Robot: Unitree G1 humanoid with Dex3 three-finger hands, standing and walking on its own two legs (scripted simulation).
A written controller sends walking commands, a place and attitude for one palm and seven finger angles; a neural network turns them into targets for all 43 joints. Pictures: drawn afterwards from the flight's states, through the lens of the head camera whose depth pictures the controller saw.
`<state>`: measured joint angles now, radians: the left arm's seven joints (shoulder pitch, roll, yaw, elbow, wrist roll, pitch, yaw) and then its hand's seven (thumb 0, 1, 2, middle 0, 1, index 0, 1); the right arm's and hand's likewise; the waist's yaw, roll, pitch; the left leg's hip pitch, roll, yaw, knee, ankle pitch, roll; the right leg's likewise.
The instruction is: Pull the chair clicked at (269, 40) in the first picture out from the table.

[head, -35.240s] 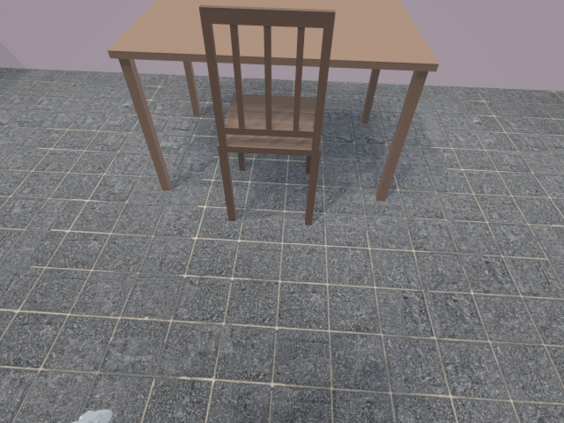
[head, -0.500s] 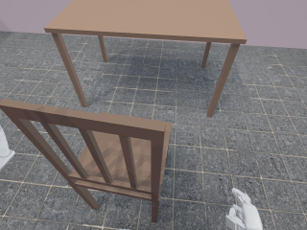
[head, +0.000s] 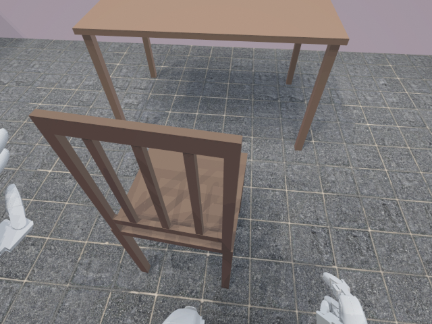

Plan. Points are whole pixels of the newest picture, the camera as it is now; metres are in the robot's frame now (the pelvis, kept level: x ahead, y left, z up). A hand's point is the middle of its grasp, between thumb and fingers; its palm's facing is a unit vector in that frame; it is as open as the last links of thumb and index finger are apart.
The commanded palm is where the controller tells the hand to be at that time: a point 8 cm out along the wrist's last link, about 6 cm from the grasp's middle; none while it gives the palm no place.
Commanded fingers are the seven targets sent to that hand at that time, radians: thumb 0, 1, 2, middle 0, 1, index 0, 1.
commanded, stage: step back with the hand held close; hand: left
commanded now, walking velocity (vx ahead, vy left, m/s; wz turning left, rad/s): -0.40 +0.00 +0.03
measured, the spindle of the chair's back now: (155, 193) +0.39 +0.20 -0.06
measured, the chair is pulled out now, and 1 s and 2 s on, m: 0.64 0.64 0.64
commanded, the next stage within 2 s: stop stepping back and stand still in 0.06 s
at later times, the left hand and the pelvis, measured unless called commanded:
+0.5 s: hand out of the picture +0.10 +0.25 +0.17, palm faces +0.47 -0.77 -0.42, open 7.4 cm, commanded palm +0.05 +0.28 +0.18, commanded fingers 0.00 0.90 0.90 -0.20 -0.30 -0.20 -0.30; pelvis -0.10 -0.02 +0.01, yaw -1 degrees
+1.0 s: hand out of the picture +0.08 +0.25 +0.13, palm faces +0.41 -0.80 -0.44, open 7.4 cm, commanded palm none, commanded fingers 0.00 0.90 0.90 -0.20 -0.30 -0.20 -0.30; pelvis -0.12 -0.01 +0.01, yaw +2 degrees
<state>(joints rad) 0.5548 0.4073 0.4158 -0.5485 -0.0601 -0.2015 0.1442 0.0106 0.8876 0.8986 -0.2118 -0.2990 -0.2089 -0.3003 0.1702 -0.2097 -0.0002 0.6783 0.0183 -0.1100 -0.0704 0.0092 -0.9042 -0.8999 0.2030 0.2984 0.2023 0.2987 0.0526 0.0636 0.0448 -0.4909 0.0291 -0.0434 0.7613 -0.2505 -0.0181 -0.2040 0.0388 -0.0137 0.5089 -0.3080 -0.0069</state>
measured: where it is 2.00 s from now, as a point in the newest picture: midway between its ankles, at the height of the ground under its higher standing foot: outside the picture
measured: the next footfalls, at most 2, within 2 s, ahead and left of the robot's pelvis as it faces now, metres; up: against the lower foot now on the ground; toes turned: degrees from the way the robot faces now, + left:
left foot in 0.08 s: +0.04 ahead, +0.12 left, +0.00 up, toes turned -1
left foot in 0.56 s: -0.08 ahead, +0.10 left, +0.00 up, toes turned +2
